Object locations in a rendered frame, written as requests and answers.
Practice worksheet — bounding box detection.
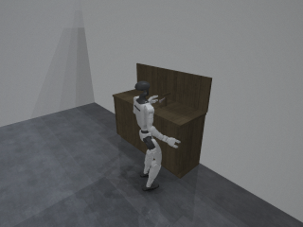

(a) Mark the robot right thigh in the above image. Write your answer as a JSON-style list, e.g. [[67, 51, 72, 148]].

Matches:
[[145, 137, 162, 168]]

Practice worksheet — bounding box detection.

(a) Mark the robot left thigh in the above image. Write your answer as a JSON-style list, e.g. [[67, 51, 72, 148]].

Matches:
[[146, 137, 153, 158]]

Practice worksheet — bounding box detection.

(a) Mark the right robot upper arm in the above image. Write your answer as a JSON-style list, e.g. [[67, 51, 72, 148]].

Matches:
[[144, 104, 154, 132]]

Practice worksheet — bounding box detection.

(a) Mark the left robot hand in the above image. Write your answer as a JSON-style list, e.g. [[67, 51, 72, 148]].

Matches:
[[149, 96, 158, 104]]

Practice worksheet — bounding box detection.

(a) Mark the robot thigh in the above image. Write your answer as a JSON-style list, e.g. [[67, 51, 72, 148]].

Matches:
[[146, 137, 153, 158], [145, 137, 162, 168]]

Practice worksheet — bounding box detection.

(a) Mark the counter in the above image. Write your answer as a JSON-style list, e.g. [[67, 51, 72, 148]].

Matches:
[[112, 63, 212, 179]]

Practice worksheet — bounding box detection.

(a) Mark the right robot hand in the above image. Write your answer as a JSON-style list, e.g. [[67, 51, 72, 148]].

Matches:
[[167, 137, 181, 148]]

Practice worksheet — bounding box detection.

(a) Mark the right robot forearm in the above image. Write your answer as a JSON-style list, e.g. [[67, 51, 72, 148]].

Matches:
[[150, 127, 169, 143]]

